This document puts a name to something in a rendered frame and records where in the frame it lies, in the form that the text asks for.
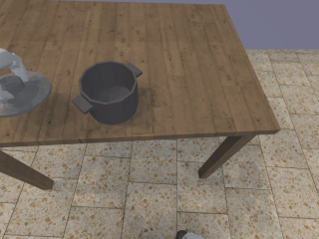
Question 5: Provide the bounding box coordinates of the knob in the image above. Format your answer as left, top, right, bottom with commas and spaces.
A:
0, 75, 25, 95

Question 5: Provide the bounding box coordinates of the lid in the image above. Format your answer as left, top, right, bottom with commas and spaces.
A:
0, 71, 52, 119

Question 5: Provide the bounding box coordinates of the pot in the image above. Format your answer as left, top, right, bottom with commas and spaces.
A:
72, 60, 143, 125

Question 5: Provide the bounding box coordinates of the table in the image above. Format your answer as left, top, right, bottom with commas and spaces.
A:
0, 0, 281, 190

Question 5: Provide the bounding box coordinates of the robot left hand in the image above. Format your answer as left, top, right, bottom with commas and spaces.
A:
0, 48, 29, 101

